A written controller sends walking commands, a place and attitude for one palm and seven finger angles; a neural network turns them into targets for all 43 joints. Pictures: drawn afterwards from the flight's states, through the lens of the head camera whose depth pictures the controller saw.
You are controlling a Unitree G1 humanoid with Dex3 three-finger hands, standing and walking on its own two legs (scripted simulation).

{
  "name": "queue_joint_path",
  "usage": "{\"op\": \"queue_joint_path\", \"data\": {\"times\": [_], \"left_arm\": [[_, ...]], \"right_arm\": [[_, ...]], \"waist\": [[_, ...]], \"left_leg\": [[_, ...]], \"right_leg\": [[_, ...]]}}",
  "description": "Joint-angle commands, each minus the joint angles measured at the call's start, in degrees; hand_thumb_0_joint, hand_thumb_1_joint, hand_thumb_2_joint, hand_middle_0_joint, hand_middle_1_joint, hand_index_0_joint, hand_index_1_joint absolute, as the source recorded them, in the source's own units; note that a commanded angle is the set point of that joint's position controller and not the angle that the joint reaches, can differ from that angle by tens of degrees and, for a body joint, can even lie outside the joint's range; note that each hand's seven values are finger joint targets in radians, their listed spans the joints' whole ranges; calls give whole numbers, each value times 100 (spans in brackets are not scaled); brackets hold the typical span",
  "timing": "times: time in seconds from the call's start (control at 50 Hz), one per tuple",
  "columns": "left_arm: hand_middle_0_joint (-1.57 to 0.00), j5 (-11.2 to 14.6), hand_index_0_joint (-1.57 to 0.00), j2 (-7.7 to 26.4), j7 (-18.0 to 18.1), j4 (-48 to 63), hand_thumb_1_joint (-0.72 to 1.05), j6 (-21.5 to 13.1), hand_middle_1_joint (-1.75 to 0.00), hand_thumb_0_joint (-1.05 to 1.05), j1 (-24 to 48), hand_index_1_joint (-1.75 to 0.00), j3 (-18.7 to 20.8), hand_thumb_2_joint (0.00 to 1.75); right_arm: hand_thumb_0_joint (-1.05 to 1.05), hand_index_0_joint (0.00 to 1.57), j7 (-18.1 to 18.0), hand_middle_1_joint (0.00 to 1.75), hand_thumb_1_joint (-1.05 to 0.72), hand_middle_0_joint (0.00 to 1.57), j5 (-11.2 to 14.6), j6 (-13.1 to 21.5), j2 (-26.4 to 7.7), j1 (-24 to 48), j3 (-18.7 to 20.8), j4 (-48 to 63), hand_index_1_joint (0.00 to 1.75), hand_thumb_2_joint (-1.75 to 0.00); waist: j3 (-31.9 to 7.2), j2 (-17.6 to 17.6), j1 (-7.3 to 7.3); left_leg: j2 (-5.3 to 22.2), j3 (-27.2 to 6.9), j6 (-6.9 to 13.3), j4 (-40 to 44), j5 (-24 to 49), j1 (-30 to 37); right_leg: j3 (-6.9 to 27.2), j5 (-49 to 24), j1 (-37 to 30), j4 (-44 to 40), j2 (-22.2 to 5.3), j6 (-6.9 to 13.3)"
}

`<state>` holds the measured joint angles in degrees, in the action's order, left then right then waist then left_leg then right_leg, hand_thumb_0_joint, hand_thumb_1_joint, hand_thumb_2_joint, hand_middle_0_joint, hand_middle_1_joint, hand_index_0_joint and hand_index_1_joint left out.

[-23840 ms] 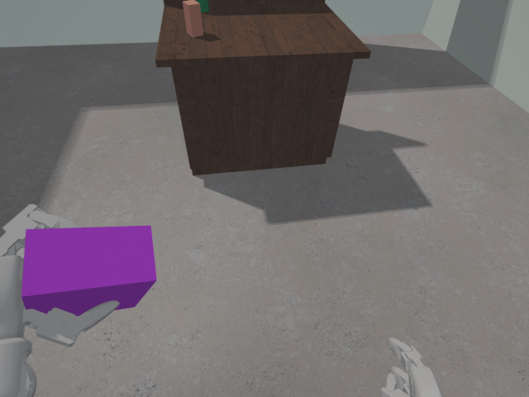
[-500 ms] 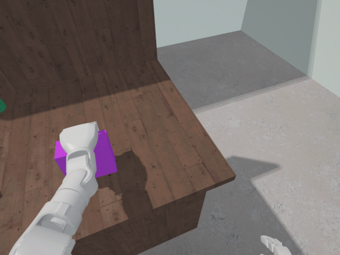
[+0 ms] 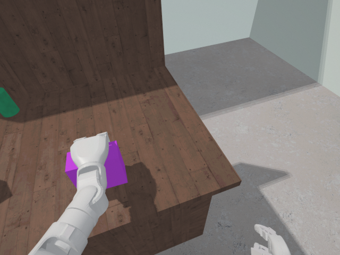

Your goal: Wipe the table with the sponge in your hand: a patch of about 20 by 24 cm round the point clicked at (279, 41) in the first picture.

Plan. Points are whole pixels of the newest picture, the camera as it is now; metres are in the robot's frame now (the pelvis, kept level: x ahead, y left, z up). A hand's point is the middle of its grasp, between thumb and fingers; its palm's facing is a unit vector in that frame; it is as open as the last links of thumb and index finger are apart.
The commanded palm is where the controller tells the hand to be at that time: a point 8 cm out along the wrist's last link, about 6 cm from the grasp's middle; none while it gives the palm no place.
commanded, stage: wipe back along the middle lane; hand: left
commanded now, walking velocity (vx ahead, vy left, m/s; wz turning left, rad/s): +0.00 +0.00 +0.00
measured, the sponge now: (100, 172) +0.33 +0.24 -0.02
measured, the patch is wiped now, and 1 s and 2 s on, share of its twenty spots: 0.70 0.85 0.85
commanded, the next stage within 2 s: slide across to the third lane in 1.60 s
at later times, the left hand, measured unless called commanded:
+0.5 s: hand (99, 178) +0.29 +0.21 +0.02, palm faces +0.00 -0.05 -1.00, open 10.6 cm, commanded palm +0.23 +0.19 +0.05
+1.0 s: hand (102, 187) +0.27 +0.20 +0.02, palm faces -0.01 -0.06 -1.00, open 10.6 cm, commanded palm +0.22 +0.18 +0.05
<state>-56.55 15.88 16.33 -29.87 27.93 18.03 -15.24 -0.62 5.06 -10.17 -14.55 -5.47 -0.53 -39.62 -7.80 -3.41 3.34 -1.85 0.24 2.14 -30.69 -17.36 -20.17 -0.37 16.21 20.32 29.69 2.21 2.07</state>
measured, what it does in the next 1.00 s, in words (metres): stands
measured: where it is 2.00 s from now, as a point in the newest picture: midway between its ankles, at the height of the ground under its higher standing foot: outside the picture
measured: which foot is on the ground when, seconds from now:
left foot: down 0.00-1.00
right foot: down 0.00-1.00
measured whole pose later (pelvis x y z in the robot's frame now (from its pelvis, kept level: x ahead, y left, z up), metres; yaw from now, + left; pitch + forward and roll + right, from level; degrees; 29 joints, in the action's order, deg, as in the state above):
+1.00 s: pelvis -0.01 -0.01 +0.00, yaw -1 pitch +3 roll +1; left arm -57.5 14.9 14.5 -12.9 31.7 3.3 -19.0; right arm 0.9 5.3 -9.8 -14.4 -1.1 -1.3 -38.2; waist -6.1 -3.9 4.8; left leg -1.3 0.9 1.2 -30.5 -17.0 -16.2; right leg 0.3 16.6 17.5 31.5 2.8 3.1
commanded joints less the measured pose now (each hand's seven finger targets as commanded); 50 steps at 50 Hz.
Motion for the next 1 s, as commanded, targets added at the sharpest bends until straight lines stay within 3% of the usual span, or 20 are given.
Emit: {"op": "queue_joint_path", "data": {"times": [0.0,0.04,0.1,0.14,0.16,0.24,0.26,0.34,0.4,0.44,0.48,0.54,0.62,0.7,0.74,0.82,0.84,0.92,0.94,0.98], "left_arm": [[-120,252,-120,-69,-289,784,10,64,-160,0,0,-160,-149,130],[-120,253,-120,150,-301,970,10,158,-160,0,-4,-160,59,130],[-120,238,-120,-64,-340,1159,10,271,-160,0,-194,-160,-239,130],[-120,212,-120,178,-337,1297,10,294,-160,0,-283,-160,12,130],[-120,233,-120,-121,-368,1369,10,309,-160,0,-379,-160,-308,130],[-120,194,-120,121,-373,1517,10,331,-160,0,-456,-160,-67,130],[-120,214,-120,-156,-397,1595,10,353,-160,0,-392,-160,-382,130],[-120,228,-120,131,-374,1708,10,327,-160,0,-763,-160,-19,130],[-120,223,-120,-146,-407,1871,10,342,-160,0,-773,-160,-378,130],[-120,247,-120,234,-375,1892,10,357,-160,0,-895,-160,51,130],[-120,246,-120,-178,-391,2006,10,373,-160,0,-850,-160,-388,130],[-120,219,-120,-46,-390,2106,10,369,-160,0,-1056,-160,-225,130],[-120,263,-120,-224,-397,2249,10,345,-160,0,-1558,-160,-474,130],[-120,267,-120,-286,-388,2334,10,406,-160,0,-1273,-160,-560,130],[-120,206,-120,-75,-353,2243,10,427,-160,0,-1054,-160,-300,130],[-120,200,-120,-226,-369,2117,10,396,-160,0,-1155,-160,-490,130],[-120,208,-120,4,-364,2129,10,384,-160,0,-1101,-160,-201,130],[-120,188,-120,-111,-377,2008,10,335,-160,0,-1107,-160,-347,130],[-120,201,-120,98,-372,2040,10,321,-160,0,-1183,-160,-85,130],[-120,191,-120,-164,-385,2048,10,299,-160,0,-1085,-160,-385,130]], "right_arm": [[0,20,14,30,-90,20,21,255,-660,1026,228,1001,30,-90],[0,20,29,30,-90,20,28,235,-689,1140,221,1001,30,-90],[0,20,43,30,-90,20,46,231,-636,1190,188,1064,30,-90],[0,20,48,30,-90,20,37,229,-667,1265,199,1064,30,-90],[0,20,57,30,-90,20,40,223,-609,1273,173,1119,30,-90],[0,20,69,30,-90,20,42,216,-628,1390,169,1116,30,-90],[0,20,72,30,-90,20,38,206,-588,1390,146,1161,30,-90],[0,20,91,30,-90,20,27,221,-604,1466,156,1153,30,-90],[0,20,113,30,-90,20,32,219,-560,1515,134,1195,30,-90],[0,20,103,30,-90,20,33,210,-602,1571,136,1166,30,-90],[0,20,119,30,-90,20,37,216,-545,1564,136,1200,30,-90],[0,20,150,30,-90,20,33,227,-565,1642,159,1191,30,-90],[0,20,216,30,-90,20,51,253,-525,1675,155,1241,30,-90],[0,20,203,30,-90,20,56,241,-531,1715,154,1202,30,-90],[0,20,169,30,-90,20,49,251,-562,1728,166,1138,30,-90],[0,20,153,30,-90,20,48,296,-545,1662,153,1144,30,-90],[0,20,144,30,-90,20,42,292,-567,1678,159,1116,30,-90],[0,20,107,30,-90,20,39,323,-547,1613,142,1118,30,-90],[0,20,102,30,-90,20,33,324,-565,1662,157,1115,30,-90],[0,20,108,30,-90,20,32,328,-535,1592,158,1133,30,-90]], "waist": [[-920,852,-2],[-856,822,39],[-764,848,11],[-781,761,76],[-711,791,35],[-634,719,95],[-606,729,44],[-715,797,159],[-533,795,88],[-534,760,176],[-486,763,100],[-565,801,171],[-469,947,174],[-270,896,127],[-291,914,153],[-358,988,124],[-403,965,156],[-368,922,123],[-408,902,185],[-379,921,111]], "left_leg": [[21,-269,-34,171,2066,476],[38,-303,-37,207,2023,483],[20,-283,-26,235,1941,533],[31,-307,-42,245,1987,560],[20,-274,-23,243,1958,580],[30,-321,-37,299,1828,567],[25,-290,-20,304,1750,595],[3,-309,-25,293,1794,567],[14,-281,-12,320,1691,583],[22,-335,-26,372,1587,528],[21,-284,-2,349,1593,603],[19,-336,0,359,1557,581],[9,-290,14,321,1528,542],[12,-288,32,371,1253,514],[20,-343,29,401,1134,485],[-26,-254,39,322,1182,469],[-24,-300,42,331,1175,440],[-47,-235,36,299,1152,422],[-44,-286,32,324,1126,394],[-39,-237,43,301,1132,434]], "right_leg": [[294,-2619,-900,-123,-87,242],[363,-2537,-880,-138,-63,275],[302,-2384,-884,-155,-69,247],[382,-2425,-904,-131,-55,282],[288,-2385,-923,-138,-72,248],[384,-2160,-847,-167,-38,287],[300,-2048,-845,-171,-52,260],[447,-2252,-993,-167,-37,292],[389,-2081,-893,-208,-49,257],[492,-1934,-922,-235,-16,293],[390,-1907,-871,-235,-40,259],[485,-1821,-899,-231,-3,292],[466,-1895,-945,-218,-26,257],[469,-1507,-771,-286,-11,243],[532,-1302,-691,-300,32,271],[537,-1550,-798,-278,-23,236],[627,-1573,-823,-278,9,265],[604,-1600,-814,-285,-28,234],[671,-1513,-834,-305,-3,256],[566,-1526,-788,-288,-28,229]]}}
